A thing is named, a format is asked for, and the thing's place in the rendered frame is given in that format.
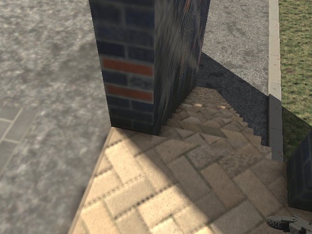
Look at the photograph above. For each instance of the stairs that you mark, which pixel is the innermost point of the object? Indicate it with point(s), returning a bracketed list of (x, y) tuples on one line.
[(206, 118)]

